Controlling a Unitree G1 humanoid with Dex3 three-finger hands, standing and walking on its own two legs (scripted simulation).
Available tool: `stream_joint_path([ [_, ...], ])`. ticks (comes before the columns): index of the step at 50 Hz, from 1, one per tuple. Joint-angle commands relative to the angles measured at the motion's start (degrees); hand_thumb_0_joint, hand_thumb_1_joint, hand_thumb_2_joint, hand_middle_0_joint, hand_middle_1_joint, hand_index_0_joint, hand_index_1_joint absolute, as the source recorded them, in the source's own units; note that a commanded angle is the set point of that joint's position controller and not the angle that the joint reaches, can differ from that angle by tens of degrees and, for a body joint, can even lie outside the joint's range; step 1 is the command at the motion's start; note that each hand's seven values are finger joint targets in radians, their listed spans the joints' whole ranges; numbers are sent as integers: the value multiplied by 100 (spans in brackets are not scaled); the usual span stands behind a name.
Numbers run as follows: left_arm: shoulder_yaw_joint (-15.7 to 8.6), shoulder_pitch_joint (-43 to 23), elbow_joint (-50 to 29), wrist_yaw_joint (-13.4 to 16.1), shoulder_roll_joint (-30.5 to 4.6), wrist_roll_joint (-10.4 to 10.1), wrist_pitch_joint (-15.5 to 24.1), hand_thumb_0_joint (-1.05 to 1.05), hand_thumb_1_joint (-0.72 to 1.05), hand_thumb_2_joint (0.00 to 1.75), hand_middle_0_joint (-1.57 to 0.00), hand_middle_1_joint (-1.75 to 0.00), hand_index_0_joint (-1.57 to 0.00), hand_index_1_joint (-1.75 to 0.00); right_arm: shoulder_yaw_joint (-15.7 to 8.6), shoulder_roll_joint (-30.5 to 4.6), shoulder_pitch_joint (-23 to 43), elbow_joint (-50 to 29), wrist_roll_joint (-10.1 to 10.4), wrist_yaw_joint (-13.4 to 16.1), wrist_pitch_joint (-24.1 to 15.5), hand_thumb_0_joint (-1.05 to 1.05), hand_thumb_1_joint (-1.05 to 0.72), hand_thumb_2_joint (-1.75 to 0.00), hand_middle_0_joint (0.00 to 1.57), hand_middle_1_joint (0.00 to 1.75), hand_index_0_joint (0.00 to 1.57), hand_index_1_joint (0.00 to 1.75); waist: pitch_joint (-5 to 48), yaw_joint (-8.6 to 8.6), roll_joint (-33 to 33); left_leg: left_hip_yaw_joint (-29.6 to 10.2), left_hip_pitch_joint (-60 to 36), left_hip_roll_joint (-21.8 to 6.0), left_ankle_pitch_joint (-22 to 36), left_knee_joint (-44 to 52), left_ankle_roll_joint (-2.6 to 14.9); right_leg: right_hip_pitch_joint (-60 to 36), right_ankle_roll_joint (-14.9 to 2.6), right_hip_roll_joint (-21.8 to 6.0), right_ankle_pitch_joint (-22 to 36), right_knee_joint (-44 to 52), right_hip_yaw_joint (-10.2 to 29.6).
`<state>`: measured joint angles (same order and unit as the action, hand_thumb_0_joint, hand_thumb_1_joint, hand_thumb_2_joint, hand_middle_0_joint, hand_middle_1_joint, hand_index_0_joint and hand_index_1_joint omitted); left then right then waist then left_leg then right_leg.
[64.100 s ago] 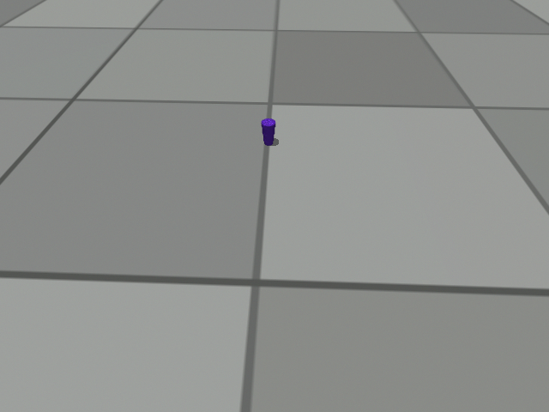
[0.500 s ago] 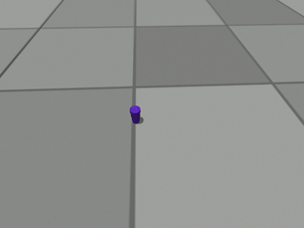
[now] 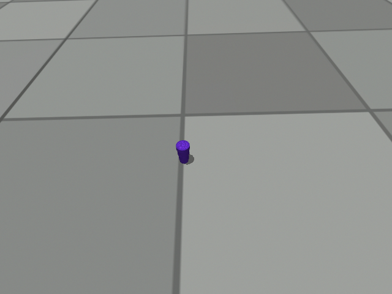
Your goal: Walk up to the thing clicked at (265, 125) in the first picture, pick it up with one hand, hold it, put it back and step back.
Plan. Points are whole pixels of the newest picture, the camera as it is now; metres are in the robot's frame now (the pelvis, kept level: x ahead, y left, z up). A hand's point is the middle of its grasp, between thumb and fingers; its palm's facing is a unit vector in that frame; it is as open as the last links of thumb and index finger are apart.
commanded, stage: step back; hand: left
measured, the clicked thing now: (183, 153) +1.04 +0.12 -0.69
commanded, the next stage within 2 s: stand in 0.26 s
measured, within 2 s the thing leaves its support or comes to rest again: neither
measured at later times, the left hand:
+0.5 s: hand out of the picture +0.12 +0.27 -0.14, palm faces -0.03 -0.94 -0.33, open 7.4 cm
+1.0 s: hand out of the picture +0.09 +0.26 -0.14, palm faces -0.06 -0.94 -0.34, open 7.4 cm
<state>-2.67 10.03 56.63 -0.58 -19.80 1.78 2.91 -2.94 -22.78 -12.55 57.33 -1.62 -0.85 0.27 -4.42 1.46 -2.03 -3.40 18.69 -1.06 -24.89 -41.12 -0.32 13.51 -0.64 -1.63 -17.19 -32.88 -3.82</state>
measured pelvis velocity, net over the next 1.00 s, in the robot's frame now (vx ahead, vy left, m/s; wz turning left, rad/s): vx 0.01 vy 0.01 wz -0.02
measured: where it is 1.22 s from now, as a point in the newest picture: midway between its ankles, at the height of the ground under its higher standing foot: outside the picture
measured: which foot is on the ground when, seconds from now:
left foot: up 0.00-0.02, down 0.04-1.00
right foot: down 0.00-1.00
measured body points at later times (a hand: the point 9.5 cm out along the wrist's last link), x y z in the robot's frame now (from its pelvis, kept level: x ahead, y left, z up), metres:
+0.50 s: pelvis +0.02 +0.02 +0.01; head +0.04 +0.02 +0.46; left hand +0.12 +0.32 -0.12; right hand +0.14 -0.27 -0.11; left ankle +0.04 +0.15 -0.73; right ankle +0.01 -0.12 -0.73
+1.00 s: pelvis +0.01 +0.01 +0.02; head +0.02 +0.00 +0.47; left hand +0.10 +0.31 -0.11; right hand +0.07 -0.30 -0.12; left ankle +0.04 +0.15 -0.73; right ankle +0.01 -0.12 -0.73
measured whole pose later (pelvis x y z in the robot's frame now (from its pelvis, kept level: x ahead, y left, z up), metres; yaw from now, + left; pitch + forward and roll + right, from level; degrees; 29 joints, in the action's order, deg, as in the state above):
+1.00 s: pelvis +0.01 +0.01 +0.02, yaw -1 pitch -2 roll +0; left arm 0.1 5.8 65.8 -0.7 -20.5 0.5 1.3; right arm -0.4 -20.0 -6.3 66.6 -0.8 -1.1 -0.5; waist -3.0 -0.6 -0.3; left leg -0.2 7.8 -2.5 -8.1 -18.2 -2.2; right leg 5.8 0.4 -0.6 -10.5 -18.5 -1.0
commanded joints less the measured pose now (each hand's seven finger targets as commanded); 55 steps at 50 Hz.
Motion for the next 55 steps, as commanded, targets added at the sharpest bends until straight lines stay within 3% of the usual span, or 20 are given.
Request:
stream_joint_path([
  [1,-325,-420,-434,144,-1547,-115,24,0,90,90,-20,-30,-20,-30,-232,-745,-185,-176,-4,103,-192,0,-90,-90,20,30,20,30,559,-216,924,463,-757,145,1493,1570,60,-122,-516,-962,2582,143,707],
  [2,-264,-434,-503,150,-1382,-121,-3,0,90,90,-20,-30,-20,-30,-269,-838,-198,-130,-25,137,-210,0,-90,-90,20,30,20,30,696,-227,676,169,-1128,-60,2275,1666,157,34,-322,-809,2576,-239,591],
  [3,-204,-386,-556,153,-1214,-167,-24,0,90,90,-20,-30,-20,-30,-324,-1106,-149,-163,-42,174,-237,0,-90,-90,20,30,20,30,936,-177,25,-579,-1393,-723,3159,1669,368,278,-127,-489,2062,-683,390],
  [4,-159,-393,-495,150,-1084,-244,-81,0,90,90,-20,-30,-20,-30,-301,-1276,268,-262,-5,185,-252,0,-90,-90,20,30,20,30,891,-49,-356,-1293,-1077,-1259,2881,1828,769,397,31,-3,634,-735,209],
  [5,-210,-361,-348,173,-1248,-254,-134,0,90,90,-20,-30,-20,-30,-305,-1461,543,-300,40,167,-228,0,-90,-90,20,30,20,30,770,-26,-560,-1362,-388,-1507,2333,1882,1127,-99,-30,31,-635,-653,252],
  [6,-178,-372,-291,171,-1267,-219,-122,0,90,90,-20,-30,-20,-30,-286,-1378,738,-276,14,152,-196,0,-90,-90,20,30,20,30,625,15,-548,-1192,-232,-1383,2243,1872,1051,-337,-69,-29,-721,-342,312],
  [8,-169,-261,-144,157,-1274,-165,-55,0,90,90,-20,-30,-20,-30,-174,-1087,977,-260,47,152,-163,0,-90,-90,20,30,20,30,645,123,-431,-583,-297,-927,2390,1633,551,-541,-114,-236,520,305,479],
  [10,-211,-109,-44,178,-1448,-171,-1,0,90,90,-20,-30,-20,-30,-115,-949,981,-234,89,169,-178,0,-90,-90,20,30,20,30,874,69,-258,-246,-346,-602,2789,1192,297,-879,-156,-486,1836,489,800],
  [11,-216,-238,-28,175,-1544,-168,-2,0,90,90,-20,-30,-20,-30,-105,-892,903,-178,95,163,-167,0,-90,-90,20,30,20,30,923,-30,-123,-143,-518,-495,2582,1247,230,-710,-229,-614,1877,514,968],
  [12,-200,-387,-20,172,-1556,-163,-6,0,90,90,-20,-30,-20,-30,-108,-879,846,-93,93,160,-158,0,-90,-90,20,30,20,30,966,-98,-64,-156,-803,-535,2621,1342,229,-590,-249,-655,1916,486,978],
  [13,-43,-454,127,125,-1235,-198,-49,0,90,90,-20,-30,-20,-30,-56,-990,704,8,142,144,-216,0,-90,-90,20,30,20,30,880,-174,-97,-344,-1133,-634,2780,1689,282,-391,-160,-521,1747,569,826],
  [14,-17,-496,118,112,-1156,-200,-71,0,90,90,-20,-30,-20,-30,-76,-1080,796,58,122,147,-257,0,-90,-90,20,30,20,30,903,-124,-171,-427,-1181,-757,3052,1763,310,-505,-93,-413,1679,610,701],
  [19,20,-654,280,112,-1291,-167,-64,0,90,90,-20,-30,-20,-30,-30,-940,1040,140,149,129,-254,0,-90,-90,20,30,20,30,812,-158,105,-245,-1329,-699,3294,1907,201,-717,-51,-517,2057,1032,704],
  [27,47,-791,448,95,-1276,-144,-49,0,90,90,-20,-30,-20,-30,-1,-876,1221,283,126,90,-238,0,-90,-90,20,30,20,30,740,-150,185,-138,-1337,-642,2494,2352,135,-822,6,-580,1467,1544,742],
  [31,56,-740,499,92,-1238,-141,-27,0,90,90,-20,-30,-20,-30,-1,-897,1257,349,134,84,-252,0,-90,-90,20,30,20,30,837,-125,78,-94,-1487,-659,2750,2369,111,-877,9,-624,1750,1598,746],
  [35,43,-786,532,100,-1290,-133,-32,0,90,90,-20,-30,-20,-30,0,-888,1241,406,123,78,-220,0,-90,-90,20,30,20,30,652,-147,165,-85,-1363,-621,2158,2483,84,-739,-2,-627,1257,1759,797],
  [44,41,-722,557,88,-1298,-136,-42,0,90,90,-20,-30,-20,-30,12,-914,1091,510,116,67,-219,0,-90,-90,20,30,20,30,600,-147,230,-112,-1234,-635,1993,2570,65,-741,-17,-613,1064,1831,825],
  [49,31,-725,556,88,-1318,-126,-74,0,90,90,-20,-30,-20,-30,29,-887,977,534,94,61,-195,0,-90,-90,20,30,20,30,347,-165,303,-112,-1107,-576,1539,2594,41,-428,-9,-575,302,1983,853],
  [52,28,-647,551,81,-1340,-128,-74,0,90,90,-20,-30,-20,-30,32,-894,885,540,99,54,-188,0,-90,-90,20,30,20,30,374,-166,249,-132,-1139,-582,1468,2586,65,-400,-21,-583,263,1990,890],
  [55,34,-645,527,85,-1318,-147,-57,0,90,90,-20,-30,-20,-30,43,-892,830,518,95,59,-199,0,-90,-90,20,30,20,30,498,-172,266,-130,-1101,-611,1819,2574,54,-602,-22,-581,807,1869,842],
])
